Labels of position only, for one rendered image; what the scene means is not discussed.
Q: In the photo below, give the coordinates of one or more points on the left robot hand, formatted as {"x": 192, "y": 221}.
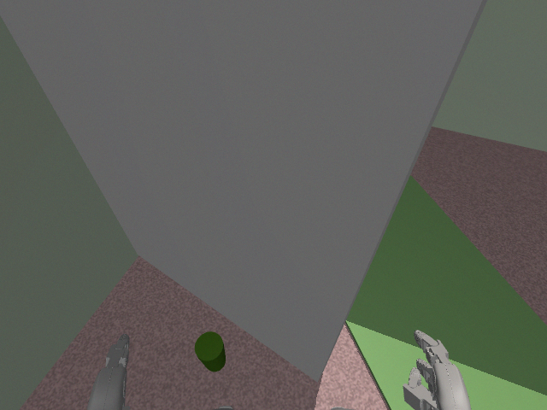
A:
{"x": 109, "y": 389}

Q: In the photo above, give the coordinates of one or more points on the right robot hand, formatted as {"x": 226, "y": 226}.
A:
{"x": 446, "y": 388}

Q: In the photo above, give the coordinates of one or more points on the cup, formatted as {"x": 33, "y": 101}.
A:
{"x": 209, "y": 349}

